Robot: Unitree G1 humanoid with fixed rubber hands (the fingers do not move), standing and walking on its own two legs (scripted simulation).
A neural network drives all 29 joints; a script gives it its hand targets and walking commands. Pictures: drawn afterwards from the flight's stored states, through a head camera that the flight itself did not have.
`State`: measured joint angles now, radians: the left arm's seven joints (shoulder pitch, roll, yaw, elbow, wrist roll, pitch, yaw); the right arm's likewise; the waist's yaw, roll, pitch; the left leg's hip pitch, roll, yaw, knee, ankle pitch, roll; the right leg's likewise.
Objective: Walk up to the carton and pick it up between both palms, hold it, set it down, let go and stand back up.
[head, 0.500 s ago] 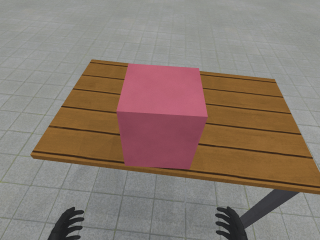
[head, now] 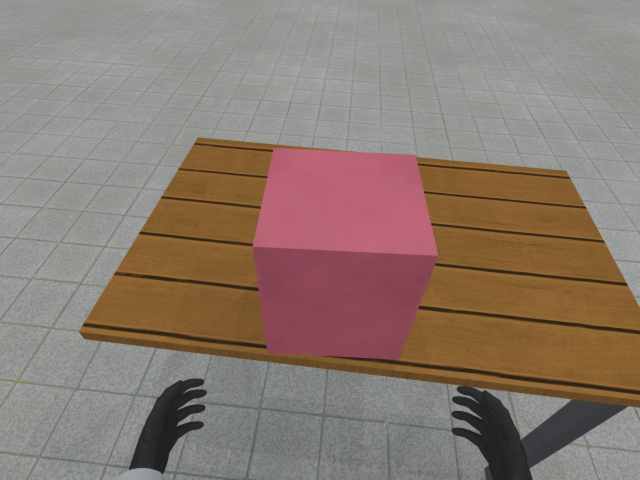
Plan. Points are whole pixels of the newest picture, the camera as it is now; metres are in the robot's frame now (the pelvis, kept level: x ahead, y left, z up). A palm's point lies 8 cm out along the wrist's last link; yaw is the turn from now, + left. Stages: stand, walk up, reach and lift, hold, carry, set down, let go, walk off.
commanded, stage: reach and lift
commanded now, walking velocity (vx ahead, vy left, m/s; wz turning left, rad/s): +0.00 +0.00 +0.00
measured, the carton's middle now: (338, 257) +0.44 +0.03 +0.02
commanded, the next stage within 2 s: none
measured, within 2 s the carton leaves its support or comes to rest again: neither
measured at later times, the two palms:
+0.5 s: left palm (163, 384) +0.22 +0.23 +0.01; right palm (517, 394) +0.25 -0.20 +0.01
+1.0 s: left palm (160, 301) +0.30 +0.24 +0.07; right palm (501, 311) +0.33 -0.18 +0.06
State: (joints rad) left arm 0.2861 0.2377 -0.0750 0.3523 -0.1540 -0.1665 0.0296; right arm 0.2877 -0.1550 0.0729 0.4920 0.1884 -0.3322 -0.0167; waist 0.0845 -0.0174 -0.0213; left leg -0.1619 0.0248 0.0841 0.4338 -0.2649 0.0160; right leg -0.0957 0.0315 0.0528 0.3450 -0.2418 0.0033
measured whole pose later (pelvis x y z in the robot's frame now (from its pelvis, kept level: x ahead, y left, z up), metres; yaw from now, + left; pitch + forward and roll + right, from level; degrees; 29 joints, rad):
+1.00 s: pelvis -0.02 -0.01 +0.01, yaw +3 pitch +2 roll -1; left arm -0.31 0.31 0.08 0.31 -0.22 0.27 0.01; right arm -0.32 -0.23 0.03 0.45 0.33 0.12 -0.16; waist 0.03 -0.03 0.02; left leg -0.20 0.02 0.04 0.34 -0.17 0.00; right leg -0.12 0.03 0.00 0.25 -0.16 -0.01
